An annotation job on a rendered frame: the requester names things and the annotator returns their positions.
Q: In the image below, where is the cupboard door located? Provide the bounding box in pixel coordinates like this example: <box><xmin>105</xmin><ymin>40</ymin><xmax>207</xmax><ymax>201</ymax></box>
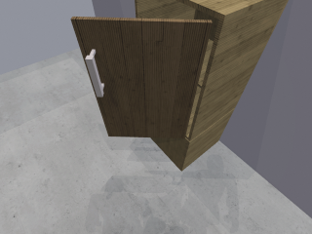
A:
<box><xmin>71</xmin><ymin>17</ymin><xmax>213</xmax><ymax>138</ymax></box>

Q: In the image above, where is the handle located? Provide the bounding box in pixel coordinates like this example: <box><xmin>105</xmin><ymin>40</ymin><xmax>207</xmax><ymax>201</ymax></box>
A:
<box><xmin>85</xmin><ymin>49</ymin><xmax>104</xmax><ymax>98</ymax></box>

